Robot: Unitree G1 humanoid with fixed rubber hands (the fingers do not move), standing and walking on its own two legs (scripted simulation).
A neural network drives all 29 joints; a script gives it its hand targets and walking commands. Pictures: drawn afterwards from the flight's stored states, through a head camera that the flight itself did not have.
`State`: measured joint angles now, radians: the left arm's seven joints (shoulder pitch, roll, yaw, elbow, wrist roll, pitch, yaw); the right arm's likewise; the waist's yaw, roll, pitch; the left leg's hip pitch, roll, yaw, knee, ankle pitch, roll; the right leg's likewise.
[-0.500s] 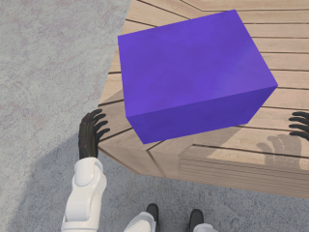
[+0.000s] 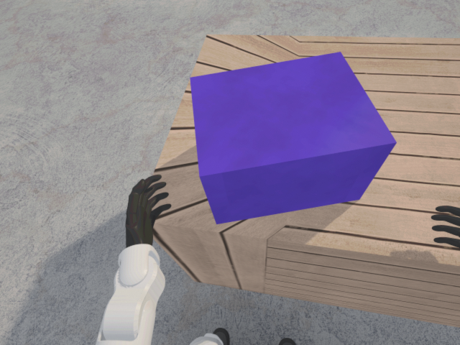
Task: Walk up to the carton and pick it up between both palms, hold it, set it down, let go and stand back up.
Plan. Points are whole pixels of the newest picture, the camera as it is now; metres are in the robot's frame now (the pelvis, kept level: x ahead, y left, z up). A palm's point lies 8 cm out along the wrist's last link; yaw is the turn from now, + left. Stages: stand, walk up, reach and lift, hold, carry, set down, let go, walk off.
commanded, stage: set down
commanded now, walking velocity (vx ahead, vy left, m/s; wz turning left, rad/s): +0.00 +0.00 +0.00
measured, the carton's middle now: (277, 140) +0.51 +0.01 +0.00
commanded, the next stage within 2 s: none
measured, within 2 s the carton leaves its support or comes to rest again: neither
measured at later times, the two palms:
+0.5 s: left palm (139, 255) +0.22 +0.21 +0.03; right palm out of the picture +0.29 -0.34 -0.02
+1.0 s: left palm (142, 263) +0.21 +0.20 +0.02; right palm out of the picture +0.26 -0.33 -0.02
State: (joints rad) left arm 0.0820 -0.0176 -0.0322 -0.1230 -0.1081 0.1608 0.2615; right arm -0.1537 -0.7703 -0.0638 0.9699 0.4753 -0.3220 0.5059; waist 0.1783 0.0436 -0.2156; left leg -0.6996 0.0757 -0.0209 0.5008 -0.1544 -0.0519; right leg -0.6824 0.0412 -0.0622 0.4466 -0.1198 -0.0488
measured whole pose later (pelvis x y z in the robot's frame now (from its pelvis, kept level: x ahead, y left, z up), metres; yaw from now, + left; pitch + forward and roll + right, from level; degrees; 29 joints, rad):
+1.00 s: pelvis +0.02 +0.01 +0.00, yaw +0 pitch +16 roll -1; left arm 0.29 -0.02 -0.07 -0.11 -0.05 0.13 0.22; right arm 0.03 -0.64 -0.05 0.96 0.48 -0.38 0.42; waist 0.16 0.00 -0.17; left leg -0.60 0.08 -0.02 0.52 -0.20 -0.05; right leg -0.57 0.04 -0.06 0.45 -0.16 -0.05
